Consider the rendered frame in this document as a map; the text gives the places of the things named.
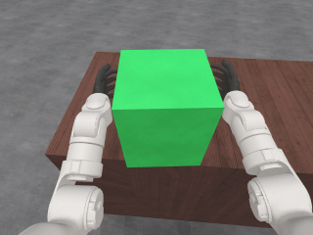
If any pedestal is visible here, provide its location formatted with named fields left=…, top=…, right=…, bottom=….
left=45, top=51, right=313, bottom=228

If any robot right forearm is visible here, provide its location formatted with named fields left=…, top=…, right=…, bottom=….
left=222, top=90, right=312, bottom=211

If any robot left forearm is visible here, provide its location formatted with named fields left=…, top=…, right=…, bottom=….
left=47, top=93, right=112, bottom=221

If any right robot upper arm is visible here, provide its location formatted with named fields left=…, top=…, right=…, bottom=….
left=247, top=172, right=313, bottom=235

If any robot left hand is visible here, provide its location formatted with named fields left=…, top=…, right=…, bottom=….
left=92, top=64, right=118, bottom=99

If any left robot upper arm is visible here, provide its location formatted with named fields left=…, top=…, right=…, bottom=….
left=19, top=184, right=104, bottom=235

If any robot right hand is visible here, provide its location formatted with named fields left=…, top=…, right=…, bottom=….
left=210, top=60, right=241, bottom=102

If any carton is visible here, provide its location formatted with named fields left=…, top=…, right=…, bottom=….
left=112, top=49, right=225, bottom=167

